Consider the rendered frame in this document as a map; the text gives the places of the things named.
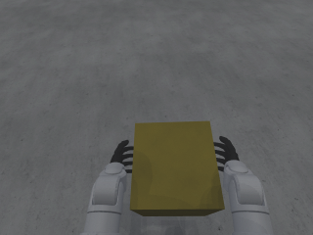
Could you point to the left robot forearm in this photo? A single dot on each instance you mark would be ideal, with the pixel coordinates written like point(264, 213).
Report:
point(106, 201)

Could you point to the robot left hand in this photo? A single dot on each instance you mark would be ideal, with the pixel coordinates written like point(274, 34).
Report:
point(118, 156)

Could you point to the right robot forearm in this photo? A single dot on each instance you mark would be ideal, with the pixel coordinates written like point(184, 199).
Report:
point(247, 198)

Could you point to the robot right hand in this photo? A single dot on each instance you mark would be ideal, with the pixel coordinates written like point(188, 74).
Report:
point(229, 154)

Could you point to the carton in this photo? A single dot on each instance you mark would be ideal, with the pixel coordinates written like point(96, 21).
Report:
point(174, 170)

